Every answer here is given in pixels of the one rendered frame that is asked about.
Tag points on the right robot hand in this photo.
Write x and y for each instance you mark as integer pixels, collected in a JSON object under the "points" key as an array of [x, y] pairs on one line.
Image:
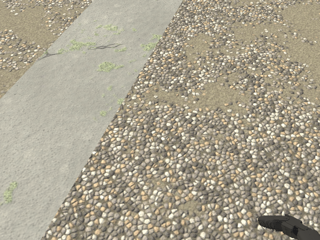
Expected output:
{"points": [[289, 225]]}

